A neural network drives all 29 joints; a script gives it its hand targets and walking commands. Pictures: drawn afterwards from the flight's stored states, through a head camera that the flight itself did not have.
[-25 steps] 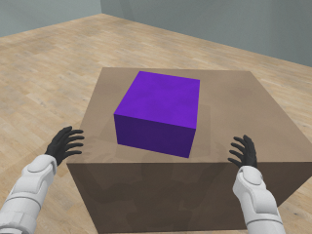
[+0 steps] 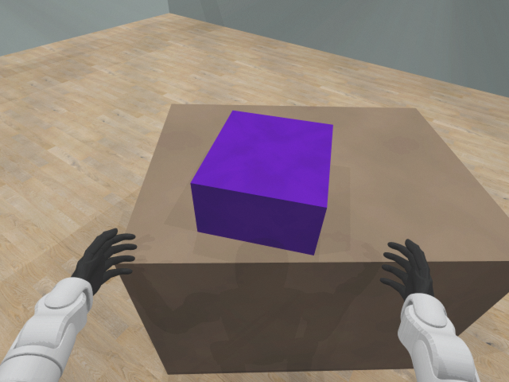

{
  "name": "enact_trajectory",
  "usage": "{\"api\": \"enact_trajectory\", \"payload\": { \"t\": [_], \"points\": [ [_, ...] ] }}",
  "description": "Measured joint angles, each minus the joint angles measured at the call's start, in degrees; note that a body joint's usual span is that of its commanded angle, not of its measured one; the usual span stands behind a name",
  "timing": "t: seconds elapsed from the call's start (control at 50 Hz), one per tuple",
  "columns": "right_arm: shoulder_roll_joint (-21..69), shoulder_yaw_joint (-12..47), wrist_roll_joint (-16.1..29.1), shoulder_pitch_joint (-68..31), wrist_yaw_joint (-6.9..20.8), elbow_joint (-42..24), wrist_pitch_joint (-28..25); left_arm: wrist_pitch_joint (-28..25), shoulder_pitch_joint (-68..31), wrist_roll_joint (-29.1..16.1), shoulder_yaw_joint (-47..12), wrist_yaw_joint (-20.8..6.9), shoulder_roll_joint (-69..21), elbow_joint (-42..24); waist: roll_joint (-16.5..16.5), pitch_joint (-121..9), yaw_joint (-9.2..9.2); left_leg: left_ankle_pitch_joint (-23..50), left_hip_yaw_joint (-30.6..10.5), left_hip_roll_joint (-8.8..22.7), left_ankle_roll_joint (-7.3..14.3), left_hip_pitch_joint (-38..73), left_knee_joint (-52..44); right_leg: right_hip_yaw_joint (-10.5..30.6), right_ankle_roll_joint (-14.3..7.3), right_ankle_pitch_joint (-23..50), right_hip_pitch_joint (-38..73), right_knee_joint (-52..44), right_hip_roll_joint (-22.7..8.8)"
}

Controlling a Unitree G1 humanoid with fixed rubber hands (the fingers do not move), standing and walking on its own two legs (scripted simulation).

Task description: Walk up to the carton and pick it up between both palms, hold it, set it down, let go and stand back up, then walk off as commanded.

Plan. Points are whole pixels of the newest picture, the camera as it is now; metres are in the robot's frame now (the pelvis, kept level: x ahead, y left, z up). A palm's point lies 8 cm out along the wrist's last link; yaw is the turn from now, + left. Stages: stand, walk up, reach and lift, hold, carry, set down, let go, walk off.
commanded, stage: set down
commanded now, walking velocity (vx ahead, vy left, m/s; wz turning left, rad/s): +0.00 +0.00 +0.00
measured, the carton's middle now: (269, 175) +0.55 -0.03 +0.01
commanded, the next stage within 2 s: none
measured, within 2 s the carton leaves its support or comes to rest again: neither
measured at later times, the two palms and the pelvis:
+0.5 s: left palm (108, 287) +0.27 +0.25 +0.01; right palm (414, 299) +0.22 -0.23 +0.03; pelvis +0.02 -0.01 +0.01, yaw +0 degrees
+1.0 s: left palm (141, 302) +0.26 +0.21 -0.03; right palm (417, 297) +0.24 -0.26 +0.00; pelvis +0.07 -0.04 +0.02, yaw -1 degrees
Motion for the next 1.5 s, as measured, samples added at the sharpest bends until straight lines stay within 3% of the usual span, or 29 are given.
{"api": "enact_trajectory", "payload": {
  "t": [0.34,0.76,1.0,1.26,1.5],
  "points": [
    [0.0,0.3,0.0,4.4,3.0,-0.9,-0.2,3.1,5.6,1.0,0.9,1.9,-3.7,-4.4,0.0,0.1,0.00,0.0,0.0,0.0,0.0,0.3,-1.5,0.0,0.0,0.5,0.3,-1.6,0.0],
    [-0.9,3.7,0.0,6.7,4.5,-0.6,-4.9,4.3,8.3,5.7,3.7,1.8,-8.6,-4.6,0.2,0.9,0.00,0.0,0.0,0.0,-1.6,2.2,-5.8,0.0,-0.4,1.8,0.3,-2.4,-0.1],
    [-2.0,4.8,0.0,12.2,6.6,3.0,-14.5,1.9,15.1,6.9,4.8,2.0,-12.5,-4.6,0.2,0.7,0.35,0.0,0.0,0.0,-3.0,3.6,-10.1,0.0,-1.3,0.2,0.3,-3.9,-0.1],
    [-2.2,5.5,0.0,13.8,8.4,14.7,-29.5,-5.0,19.3,8.2,4.8,3.1,-14.2,-4.6,0.2,0.2,0.52,0.0,0.0,0.0,-3.2,3.8,-12.3,0.0,-1.4,0.1,0.4,-5.9,-0.1],
    [-2.2,5.5,0.0,13.8,10.7,24.0,-34.7,-5.1,19.3,9.5,4.8,4.8,-16.7,-4.6,0.2,-1.0,0.52,0.0,0.0,0.0,-3.2,4.1,-12.4,0.0,-1.4,0.4,0.9,-6.4,-0.1]
  ]
}}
